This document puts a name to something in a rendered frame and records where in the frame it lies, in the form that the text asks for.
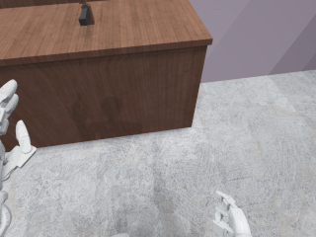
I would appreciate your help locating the tap lever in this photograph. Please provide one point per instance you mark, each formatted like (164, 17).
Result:
(83, 19)

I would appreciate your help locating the robot right hand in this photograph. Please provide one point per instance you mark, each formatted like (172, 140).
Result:
(229, 224)

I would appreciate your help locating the left robot forearm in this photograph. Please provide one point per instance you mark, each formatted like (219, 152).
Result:
(5, 214)

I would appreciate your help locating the counter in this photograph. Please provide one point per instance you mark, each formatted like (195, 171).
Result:
(134, 69)

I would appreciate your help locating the robot left hand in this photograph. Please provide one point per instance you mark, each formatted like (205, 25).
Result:
(19, 155)

